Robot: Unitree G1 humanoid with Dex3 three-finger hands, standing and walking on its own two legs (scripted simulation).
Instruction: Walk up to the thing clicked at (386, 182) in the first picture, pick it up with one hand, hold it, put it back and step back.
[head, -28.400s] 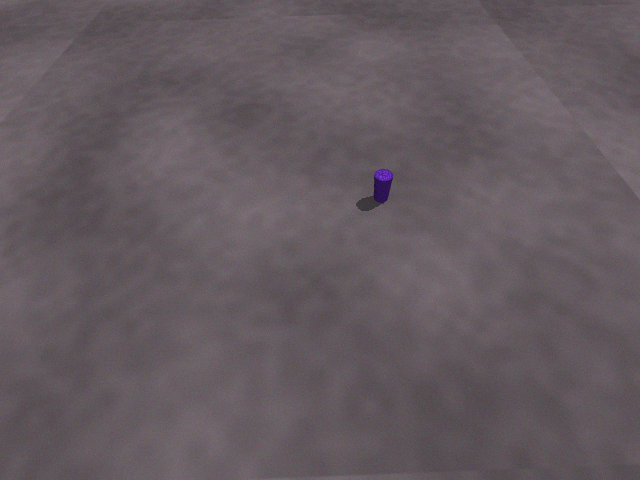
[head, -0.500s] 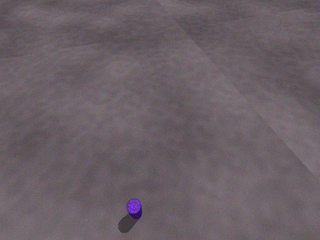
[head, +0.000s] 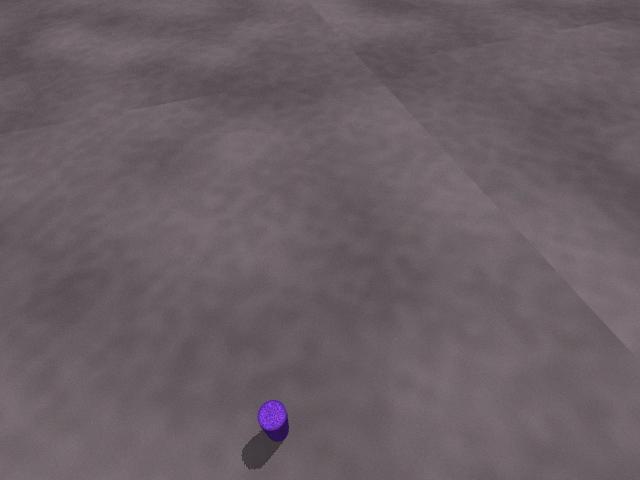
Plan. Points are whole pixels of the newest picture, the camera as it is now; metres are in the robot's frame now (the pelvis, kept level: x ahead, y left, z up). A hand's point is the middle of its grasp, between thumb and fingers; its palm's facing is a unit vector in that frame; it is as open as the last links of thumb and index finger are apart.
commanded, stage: stand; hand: left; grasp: from the side
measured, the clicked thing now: (275, 423) +0.41 +0.19 -0.71
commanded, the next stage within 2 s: step back in 1.20 s
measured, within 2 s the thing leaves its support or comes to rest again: neither
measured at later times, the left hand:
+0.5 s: hand out of the picture +0.08 +0.25 -0.15, palm faces -0.01 -0.94 -0.35, open 7.4 cm
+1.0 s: hand out of the picture +0.10 +0.25 -0.15, palm faces -0.01 -0.94 -0.35, open 7.4 cm
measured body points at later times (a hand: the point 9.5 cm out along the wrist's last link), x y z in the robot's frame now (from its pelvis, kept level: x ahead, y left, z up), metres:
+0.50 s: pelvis +0.01 +0.00 +0.00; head +0.02 -0.01 +0.45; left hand +0.08 +0.29 -0.13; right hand +0.07 -0.30 -0.14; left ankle +0.02 +0.13 -0.74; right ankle +0.03 -0.13 -0.74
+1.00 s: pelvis +0.03 +0.00 +0.00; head +0.04 -0.01 +0.45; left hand +0.10 +0.29 -0.13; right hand +0.10 -0.30 -0.14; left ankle +0.02 +0.13 -0.74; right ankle +0.03 -0.13 -0.74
